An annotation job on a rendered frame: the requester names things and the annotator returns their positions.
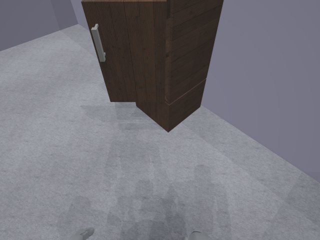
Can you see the handle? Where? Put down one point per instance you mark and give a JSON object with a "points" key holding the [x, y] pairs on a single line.
{"points": [[98, 43]]}

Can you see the cupboard door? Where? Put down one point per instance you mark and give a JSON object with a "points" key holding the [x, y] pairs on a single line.
{"points": [[133, 38]]}

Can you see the robot left hand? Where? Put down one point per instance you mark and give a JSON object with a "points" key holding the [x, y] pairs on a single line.
{"points": [[82, 234]]}

